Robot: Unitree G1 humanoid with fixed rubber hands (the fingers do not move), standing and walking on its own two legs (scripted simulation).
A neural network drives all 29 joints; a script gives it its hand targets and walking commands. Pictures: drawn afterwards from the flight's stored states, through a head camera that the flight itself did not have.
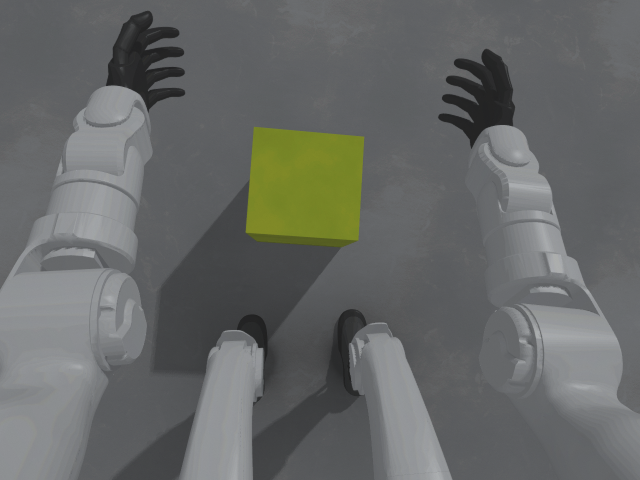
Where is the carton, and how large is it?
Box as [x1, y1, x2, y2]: [246, 127, 363, 246]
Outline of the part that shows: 254,127 246,232 257,241 343,246 357,240 363,137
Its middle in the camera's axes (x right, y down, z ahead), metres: -0.04 -0.10 +0.85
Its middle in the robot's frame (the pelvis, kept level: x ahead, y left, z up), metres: +0.50 -0.02 -0.52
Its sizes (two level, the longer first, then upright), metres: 0.210 0.200 0.250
